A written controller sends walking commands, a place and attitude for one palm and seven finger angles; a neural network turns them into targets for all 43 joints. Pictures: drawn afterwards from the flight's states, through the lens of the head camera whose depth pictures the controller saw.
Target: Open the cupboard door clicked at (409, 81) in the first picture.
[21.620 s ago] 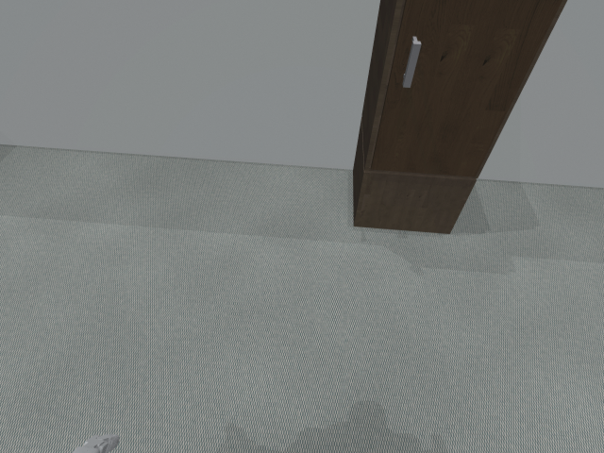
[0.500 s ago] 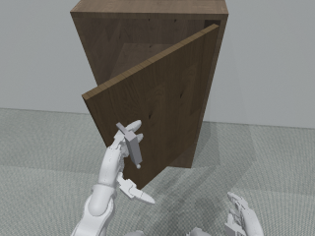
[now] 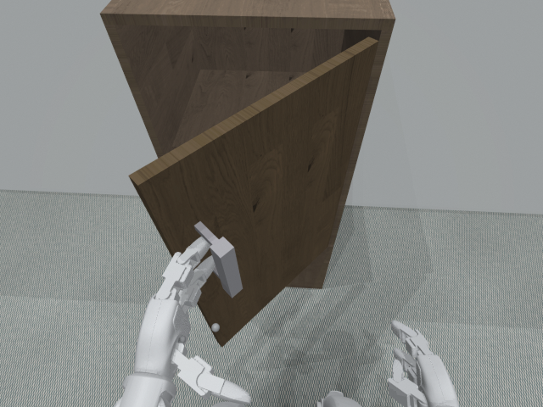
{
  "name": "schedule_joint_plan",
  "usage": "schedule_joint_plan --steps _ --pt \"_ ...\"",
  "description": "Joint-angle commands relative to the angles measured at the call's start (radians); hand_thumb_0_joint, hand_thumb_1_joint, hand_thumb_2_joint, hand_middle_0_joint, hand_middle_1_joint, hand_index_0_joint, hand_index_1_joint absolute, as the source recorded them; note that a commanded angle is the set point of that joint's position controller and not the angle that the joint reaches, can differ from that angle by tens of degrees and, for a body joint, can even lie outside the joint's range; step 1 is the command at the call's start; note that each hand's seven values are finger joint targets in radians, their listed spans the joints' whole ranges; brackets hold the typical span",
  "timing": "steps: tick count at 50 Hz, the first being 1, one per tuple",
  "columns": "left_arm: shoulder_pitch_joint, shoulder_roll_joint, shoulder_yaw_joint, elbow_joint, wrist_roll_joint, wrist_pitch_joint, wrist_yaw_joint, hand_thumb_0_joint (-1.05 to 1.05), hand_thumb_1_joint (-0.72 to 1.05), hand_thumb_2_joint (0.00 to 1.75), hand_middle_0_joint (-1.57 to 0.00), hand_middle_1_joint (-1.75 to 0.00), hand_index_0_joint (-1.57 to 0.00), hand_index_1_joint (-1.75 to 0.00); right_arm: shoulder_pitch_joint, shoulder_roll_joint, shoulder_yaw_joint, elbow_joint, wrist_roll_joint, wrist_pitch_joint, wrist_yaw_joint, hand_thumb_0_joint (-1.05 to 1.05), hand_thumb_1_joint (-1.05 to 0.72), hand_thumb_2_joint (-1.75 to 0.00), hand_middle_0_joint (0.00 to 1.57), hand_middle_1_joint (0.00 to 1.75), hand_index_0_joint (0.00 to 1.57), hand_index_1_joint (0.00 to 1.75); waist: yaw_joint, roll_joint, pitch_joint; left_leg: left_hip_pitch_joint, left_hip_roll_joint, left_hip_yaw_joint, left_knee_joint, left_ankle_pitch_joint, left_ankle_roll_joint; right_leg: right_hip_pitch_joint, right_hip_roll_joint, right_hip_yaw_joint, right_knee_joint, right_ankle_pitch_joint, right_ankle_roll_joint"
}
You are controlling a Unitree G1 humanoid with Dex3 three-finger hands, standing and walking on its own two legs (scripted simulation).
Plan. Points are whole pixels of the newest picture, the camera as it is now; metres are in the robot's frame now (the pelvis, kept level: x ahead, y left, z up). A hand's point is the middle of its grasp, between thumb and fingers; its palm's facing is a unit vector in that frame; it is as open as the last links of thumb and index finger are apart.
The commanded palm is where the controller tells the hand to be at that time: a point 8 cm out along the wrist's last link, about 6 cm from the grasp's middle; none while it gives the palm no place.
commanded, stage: slide the hand sideways off the handle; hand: left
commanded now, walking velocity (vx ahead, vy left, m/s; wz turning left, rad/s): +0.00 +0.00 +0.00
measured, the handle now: (218, 260) +0.30 +0.10 +0.07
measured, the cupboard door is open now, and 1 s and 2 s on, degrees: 48 48 48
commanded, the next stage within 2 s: draw the hand back to the body in 0.52 s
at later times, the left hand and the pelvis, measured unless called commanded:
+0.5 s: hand (182, 357) +0.18 +0.12 +0.07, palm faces +0.00 -1.00 -0.05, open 16.2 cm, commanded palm +0.14 +0.18 +0.07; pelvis +0.00 -0.02 -0.01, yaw +1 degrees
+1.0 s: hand (142, 346) +0.18 +0.15 +0.11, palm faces -0.01 -1.00 -0.08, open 16.3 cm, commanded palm +0.14 +0.22 +0.12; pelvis +0.00 -0.01 +0.01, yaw +1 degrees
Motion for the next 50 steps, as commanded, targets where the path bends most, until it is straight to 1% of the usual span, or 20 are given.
schedule_joint_plan --steps 1,3,7,9,11,14,20,24,25,27,28,31,34,35,36,40,41,43,46,50 --pt "-0.001 0.030 0.059 -0.253 -0.015 -0.085 -0.023 0.00 -0.50 0.30 -0.15 -0.30 -0.15 -0.30 -0.046 -0.105 -0.054 -0.169 0.007 -0.068 -0.017 0.00 -0.90 -0.90 0.20 0.30 0.20 0.30 -0.009 -0.062 -0.175 -0.023 -0.001 -0.065 -0.133 0.279 -0.024 0.201 0.014 0.046 -0.093 0.235 -0.002" --pt "0.027 0.055 0.094 -0.258 -0.028 -0.085 -0.039 0.00 -0.50 0.30 -0.15 -0.30 -0.15 -0.30 -0.039 -0.108 -0.055 -0.171 0.009 -0.069 -0.022 0.00 -0.90 -0.90 0.20 0.30 0.20 0.30 -0.006 -0.069 -0.184 -0.036 -0.003 -0.065 -0.123 0.273 -0.024 0.202 0.015 0.051 -0.090 0.233 -0.002" --pt "0.067 0.057 0.104 -0.285 -0.049 -0.076 -0.065 0.00 -0.50 0.30 -0.15 -0.30 -0.15 -0.30 -0.037 -0.108 -0.056 -0.181 0.015 -0.073 -0.025 0.00 -0.90 -0.90 0.20 0.30 0.20 0.30 -0.002 -0.041 -0.194 -0.038 -0.006 -0.063 -0.111 0.297 -0.026 0.206 0.014 0.050 -0.081 0.254 -0.002" --pt "0.121 0.074 0.140 -0.268 -0.064 -0.066 -0.076 0.00 -0.50 0.30 -0.15 -0.30 -0.15 -0.30 -0.034 -0.106 -0.059 -0.181 0.020 -0.071 -0.027 0.00 -0.90 -0.90 0.20 0.30 0.20 0.30 0.008 -0.078 -0.205 -0.055 -0.008 -0.062 -0.106 0.310 -0.024 0.237 0.016 0.057 -0.084 0.275 -0.002" --pt "0.144 0.072 0.135 -0.300 -0.069 -0.068 -0.089 0.00 -0.50 0.30 -0.15 -0.30 -0.15 -0.30 -0.035 -0.105 -0.061 -0.189 0.022 -0.069 -0.026 0.00 -0.90 -0.90 0.20 0.30 0.20 0.30 0.008 -0.051 -0.208 -0.047 -0.009 -0.059 -0.103 0.325 -0.025 0.235 0.014 0.056 -0.077 0.298 0.000" --pt "0.200 0.096 0.172 -0.306 -0.084 -0.072 -0.106 0.00 -0.50 0.30 -0.15 -0.30 -0.15 -0.30 -0.042 -0.103 -0.065 -0.190 0.024 -0.063 -0.028 0.00 -0.90 -0.90 0.20 0.30 0.20 0.30 0.013 -0.077 -0.210 -0.075 -0.011 -0.055 -0.086 0.326 -0.022 0.261 0.012 0.074 -0.079 0.323 0.002" --pt "0.188 0.122 0.205 -0.318 -0.117 -0.111 -0.154 0.00 -0.50 0.30 -0.15 -0.30 -0.15 -0.30 -0.051 -0.109 -0.070 -0.187 0.026 -0.072 -0.036 0.00 -0.90 -0.90 0.20 0.30 0.20 0.30 -0.009 -0.076 -0.161 -0.124 -0.012 -0.054 -0.049 0.241 -0.020 0.210 0.004 0.110 -0.100 0.215 0.010" --pt "0.217 0.154 0.258 -0.316 -0.149 -0.128 -0.190 0.00 -0.50 0.30 -0.15 -0.30 -0.15 -0.30 -0.055 -0.111 -0.076 -0.183 0.032 -0.078 -0.043 0.00 -0.90 -0.90 0.20 0.30 0.20 0.30 0.002 -0.068 -0.186 -0.145 -0.013 -0.054 -0.029 0.232 -0.020 0.226 0.000 0.132 -0.105 0.186 0.008" --pt "0.219 0.138 0.240 -0.328 -0.156 -0.133 -0.201 0.00 -0.50 0.30 -0.15 -0.30 -0.15 -0.30 -0.055 -0.112 -0.074 -0.187 0.033 -0.082 -0.043 0.00 -0.90 -0.90 0.20 0.30 0.20 0.30 -0.002 -0.047 -0.192 -0.138 -0.016 -0.052 -0.029 0.234 -0.020 0.222 -0.002 0.128 -0.102 0.190 0.009" --pt "0.208 0.150 0.249 -0.322 -0.166 -0.131 -0.214 0.00 -0.50 0.30 -0.15 -0.30 -0.15 -0.30 -0.051 -0.115 -0.075 -0.182 0.035 -0.086 -0.047 0.00 -0.90 -0.90 0.20 0.30 0.20 0.30 -0.009 -0.063 -0.190 -0.140 -0.014 -0.055 -0.024 0.226 -0.019 0.211 -0.002 0.127 -0.107 0.177 0.015" --pt "0.185 0.139 0.228 -0.328 -0.165 -0.131 -0.220 0.00 -0.50 0.30 -0.15 -0.30 -0.15 -0.30 -0.053 -0.117 -0.073 -0.183 0.035 -0.089 -0.047 0.00 -0.90 -0.90 0.20 0.30 0.20 0.30 -0.015 -0.052 -0.180 -0.139 -0.014 -0.055 -0.025 0.219 -0.018 0.197 -0.001 0.122 -0.110 0.155 0.014" --pt "0.170 0.162 0.251 -0.303 -0.168 -0.119 -0.220 0.00 -0.50 0.30 -0.15 -0.30 -0.15 -0.30 -0.052 -0.118 -0.072 -0.178 0.036 -0.094 -0.051 0.00 -0.90 -0.90 0.20 0.30 0.20 0.30 -0.010 -0.050 -0.168 -0.147 -0.013 -0.055 -0.025 0.198 -0.018 0.190 -0.003 0.129 -0.123 0.098 0.012" --pt "0.141 0.230 0.324 -0.343 -0.172 -0.100 -0.204 0.00 -0.50 0.30 -0.15 -0.30 -0.15 -0.30 -0.061 -0.119 -0.069 -0.183 0.042 -0.091 -0.061 0.00 -0.90 -0.90 0.20 0.30 0.20 0.30 0.010 -0.035 -0.189 -0.122 -0.011 -0.052 -0.049 0.196 -0.014 0.230 -0.002 0.138 -0.148 0.061 0.006" --pt "0.143 0.212 0.315 -0.359 -0.179 -0.091 -0.202 0.00 -0.50 0.30 -0.15 -0.30 -0.15 -0.30 -0.063 -0.113 -0.063 -0.187 0.044 -0.093 -0.061 0.00 -0.90 -0.90 0.20 0.30 0.20 0.30 0.013 -0.014 -0.196 -0.099 -0.013 -0.052 -0.064 0.204 -0.014 0.240 -0.001 0.129 -0.151 0.075 0.006" --pt "0.159 0.226 0.341 -0.356 -0.186 -0.081 -0.198 0.00 -0.50 0.30 -0.15 -0.30 -0.15 -0.30 -0.060 -0.111 -0.064 -0.180 0.050 -0.094 -0.063 0.00 -0.90 -0.90 0.20 0.30 0.20 0.30 0.018 -0.008 -0.203 -0.081 -0.011 -0.051 -0.073 0.214 -0.015 0.251 0.000 0.125 -0.157 0.093 0.007" --pt "0.148 0.191 0.313 -0.333 -0.208 -0.039 -0.210 0.00 -0.50 0.30 -0.15 -0.30 -0.15 -0.30 -0.074 -0.114 -0.053 -0.170 0.056 -0.109 -0.067 0.00 -0.90 -0.90 0.20 0.30 0.20 0.30 0.003 -0.045 -0.141 -0.051 -0.006 -0.061 -0.116 0.215 -0.015 0.257 0.005 0.108 -0.194 0.104 0.015" --pt "0.160 0.207 0.334 -0.335 -0.213 -0.031 -0.214 0.00 -0.50 0.30 -0.15 -0.30 -0.15 -0.30 -0.071 -0.114 -0.053 -0.166 0.057 -0.112 -0.067 0.00 -0.90 -0.90 0.20 0.30 0.20 0.30 0.013 -0.040 -0.144 -0.042 -0.005 -0.061 -0.129 0.213 -0.016 0.271 0.004 0.101 -0.198 0.096 0.014" --pt "0.154 0.203 0.325 -0.344 -0.211 -0.014 -0.223 0.00 -0.50 0.30 -0.15 -0.30 -0.15 -0.30 -0.073 -0.117 -0.049 -0.162 0.057 -0.121 -0.068 0.00 -0.90 -0.90 0.20 0.30 0.20 0.30 0.009 -0.035 -0.120 -0.016 -0.003 -0.065 -0.153 0.221 -0.016 0.270 0.008 0.085 -0.205 0.109 0.013" --pt "0.175 0.228 0.360 -0.355 -0.217 0.007 -0.229 0.00 -0.50 0.30 -0.15 -0.30 -0.15 -0.30 -0.076 -0.115 -0.048 -0.151 0.057 -0.132 -0.067 0.00 -0.90 -0.90 0.20 0.30 0.20 0.30 0.022 -0.024 -0.118 0.012 -0.001 -0.069 -0.178 0.244 -0.017 0.298 0.010 0.075 -0.213 0.139 0.010" --pt "0.144 0.242 0.392 -0.375 -0.230 0.023 -0.227 0.00 -0.50 0.30 -0.15 -0.30 -0.15 -0.30 -0.086 -0.116 -0.043 -0.136 0.058 -0.145 -0.070 0.00 -0.90 -0.90 0.20 0.30 0.20 0.30 0.021 -0.014 -0.082 0.044 0.002 -0.070 -0.204 0.246 -0.019 0.310 0.014 0.070 -0.242 0.140 0.010"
